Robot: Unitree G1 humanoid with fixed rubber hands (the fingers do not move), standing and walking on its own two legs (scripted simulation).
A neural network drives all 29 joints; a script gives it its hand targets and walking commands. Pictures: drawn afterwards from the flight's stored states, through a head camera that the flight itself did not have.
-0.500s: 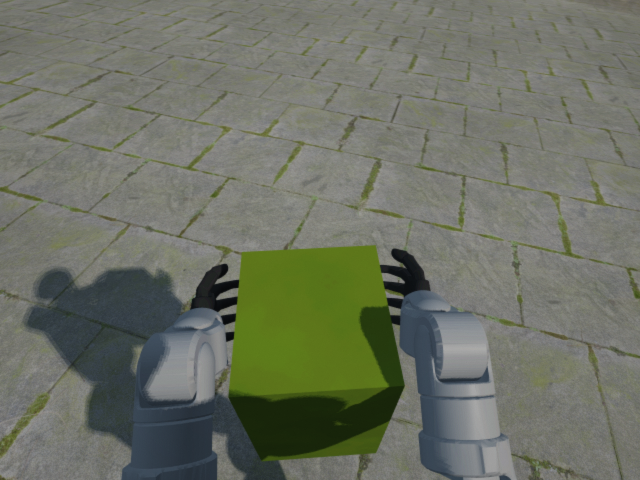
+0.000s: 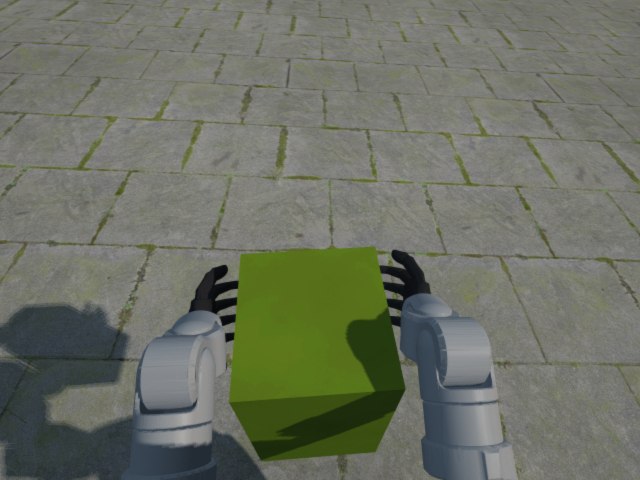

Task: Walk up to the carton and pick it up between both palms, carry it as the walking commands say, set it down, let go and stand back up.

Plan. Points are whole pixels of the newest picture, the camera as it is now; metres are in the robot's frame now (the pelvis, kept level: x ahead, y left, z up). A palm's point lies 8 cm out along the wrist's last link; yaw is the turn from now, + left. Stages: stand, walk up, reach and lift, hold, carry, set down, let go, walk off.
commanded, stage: carry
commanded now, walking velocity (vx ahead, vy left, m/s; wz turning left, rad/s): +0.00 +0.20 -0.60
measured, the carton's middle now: (314, 362) +0.28 +0.01 +0.02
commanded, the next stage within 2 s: none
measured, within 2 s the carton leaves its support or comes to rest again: neither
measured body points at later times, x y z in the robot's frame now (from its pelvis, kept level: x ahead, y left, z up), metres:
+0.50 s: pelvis -0.04 +0.09 +0.00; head -0.02 +0.07 +0.45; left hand +0.30 +0.10 +0.08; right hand +0.23 -0.14 +0.09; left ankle +0.03 +0.23 -0.70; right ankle -0.03 -0.07 -0.73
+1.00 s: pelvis -0.05 +0.18 +0.01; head -0.05 +0.15 +0.46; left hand +0.27 +0.08 +0.08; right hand +0.11 -0.12 +0.08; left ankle +0.06 +0.30 -0.66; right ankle -0.10 +0.08 -0.73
